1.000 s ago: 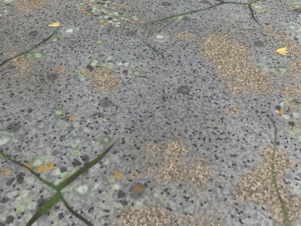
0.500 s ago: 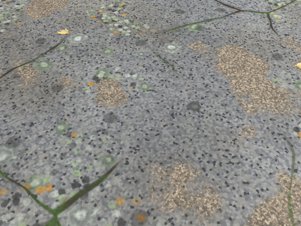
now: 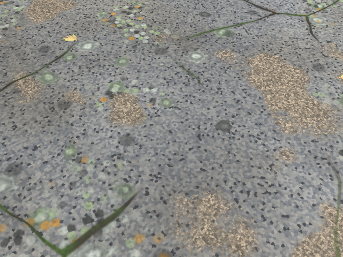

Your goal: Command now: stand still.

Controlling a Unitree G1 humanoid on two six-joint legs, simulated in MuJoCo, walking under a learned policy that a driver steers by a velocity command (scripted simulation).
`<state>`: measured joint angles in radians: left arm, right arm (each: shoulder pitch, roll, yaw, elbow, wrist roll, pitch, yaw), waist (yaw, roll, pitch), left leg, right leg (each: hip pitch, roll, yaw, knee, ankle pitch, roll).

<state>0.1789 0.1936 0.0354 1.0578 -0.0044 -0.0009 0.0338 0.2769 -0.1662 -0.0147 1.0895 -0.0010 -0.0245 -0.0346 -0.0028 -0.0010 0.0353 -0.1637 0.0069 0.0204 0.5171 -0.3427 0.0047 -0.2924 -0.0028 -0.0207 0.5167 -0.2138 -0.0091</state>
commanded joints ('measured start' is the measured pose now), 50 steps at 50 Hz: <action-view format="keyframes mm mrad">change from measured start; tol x16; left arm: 1 24 91 16 -17 -1 -2 5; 29 -83 60 18 -34 -33 -80 -29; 36 449 207 68 106 -4 -108 -44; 40 165 94 13 16 0 -125 -59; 50 309 146 11 15 4 -98 -15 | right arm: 1 82 -92 -16 -8 0 -1 -3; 28 167 -182 -64 -19 20 -46 -8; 50 -347 -88 -41 -256 28 -71 55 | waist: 1 1 8 -18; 26 -43 187 158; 33 84 96 61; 36 155 -303 -87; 39 39 -53 57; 50 72 -67 107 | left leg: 1 -104 32 -28 -105 223 23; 20 -114 24 -21 -142 128 23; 26 -91 288 -402 -356 -521 224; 30 11 307 -362 -323 -235 206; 33 -201 159 -155 -157 -31 138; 35 -486 -15 64 456 38 22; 37 -703 21 -122 822 -132 64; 50 -554 80 22 165 401 23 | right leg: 1 132 -33 37 -41 233 -42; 21 134 -15 21 -60 31 -31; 24 -49 37 -34 57 -363 -45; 29 -339 -69 18 325 -284 -84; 33 204 54 -117 23 -39 -60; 34 346 -13 3 -36 -61 -85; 36 489 -400 783 -365 -260 -304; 41 254 -232 262 -375 24 -160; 50 228 -200 81 -441 231 -172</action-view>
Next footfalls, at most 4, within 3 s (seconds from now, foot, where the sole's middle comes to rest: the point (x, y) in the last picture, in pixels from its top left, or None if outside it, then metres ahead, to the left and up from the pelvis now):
1.18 left None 0.49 0.10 -0.77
1.76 right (209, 187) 0.80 -0.14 -0.77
2.26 left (178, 131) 1.13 -0.01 -0.77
2.72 right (243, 117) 1.22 -0.35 -0.77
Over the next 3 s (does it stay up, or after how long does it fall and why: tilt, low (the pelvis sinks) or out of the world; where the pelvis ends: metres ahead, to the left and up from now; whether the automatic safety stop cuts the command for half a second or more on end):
stays up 1.17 -0.19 0.00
